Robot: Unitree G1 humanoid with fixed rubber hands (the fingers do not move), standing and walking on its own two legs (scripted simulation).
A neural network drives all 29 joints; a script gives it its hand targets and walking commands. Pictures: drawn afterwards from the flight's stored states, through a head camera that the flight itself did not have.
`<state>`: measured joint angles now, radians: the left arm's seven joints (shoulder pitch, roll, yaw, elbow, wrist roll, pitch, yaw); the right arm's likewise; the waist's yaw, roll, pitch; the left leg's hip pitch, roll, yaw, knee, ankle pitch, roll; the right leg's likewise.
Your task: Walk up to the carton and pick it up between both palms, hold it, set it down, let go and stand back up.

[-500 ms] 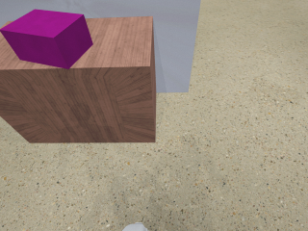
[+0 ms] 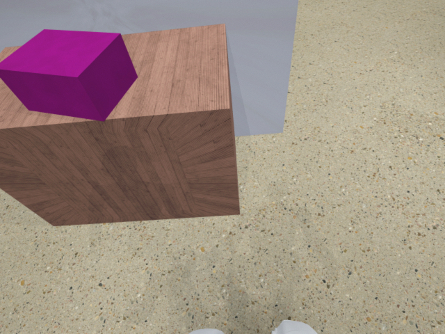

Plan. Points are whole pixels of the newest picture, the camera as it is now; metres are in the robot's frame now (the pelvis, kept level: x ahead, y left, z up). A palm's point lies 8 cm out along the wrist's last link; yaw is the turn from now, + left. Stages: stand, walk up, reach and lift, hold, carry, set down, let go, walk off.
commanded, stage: walk up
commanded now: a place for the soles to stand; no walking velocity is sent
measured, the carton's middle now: (72, 73) +0.84 +0.51 +0.01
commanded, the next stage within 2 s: none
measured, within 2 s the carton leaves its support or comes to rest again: neither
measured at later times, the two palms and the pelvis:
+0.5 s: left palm out of the picture +0.07 +0.47 -0.11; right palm (330, 332) +0.13 -0.16 -0.11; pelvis +0.06 +0.15 +0.00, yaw +4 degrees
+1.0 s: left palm out of the picture +0.14 +0.53 -0.07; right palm (292, 302) +0.19 -0.10 -0.14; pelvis +0.12 +0.20 +0.00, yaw +2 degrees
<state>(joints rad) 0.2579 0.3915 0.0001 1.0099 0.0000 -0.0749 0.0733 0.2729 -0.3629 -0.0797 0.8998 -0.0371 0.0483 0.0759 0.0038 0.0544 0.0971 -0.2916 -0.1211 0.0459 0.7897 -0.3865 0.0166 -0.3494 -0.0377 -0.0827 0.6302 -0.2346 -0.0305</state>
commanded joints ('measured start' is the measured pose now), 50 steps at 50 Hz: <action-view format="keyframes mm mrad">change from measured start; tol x32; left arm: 1 136 355 142 -50 2 -14 48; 50 89 334 143 -74 31 -19 31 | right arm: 1 -49 -277 -80 -133 -14 -1 -12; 50 30 -240 -80 -98 -22 30 19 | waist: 1 45 -7 -71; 15 1 -238 -138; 20 -95 265 -100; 50 7 -157 -68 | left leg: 1 -430 163 -237 406 -63 -58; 17 14 208 -25 -260 127 15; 22 17 377 -657 -666 -411 83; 38 210 274 -224 -294 680 111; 42 -391 91 -127 282 -126 -63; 50 -304 161 -155 307 15 -48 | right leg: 1 304 -451 565 -377 -335 -264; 17 143 -301 50 -6 184 -126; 22 -353 -9 103 565 -305 -20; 36 -175 -10 -3 82 -162 10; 41 558 -288 386 -278 157 -112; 43 375 -463 664 -390 -389 -240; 50 118 -281 274 -320 -241 -142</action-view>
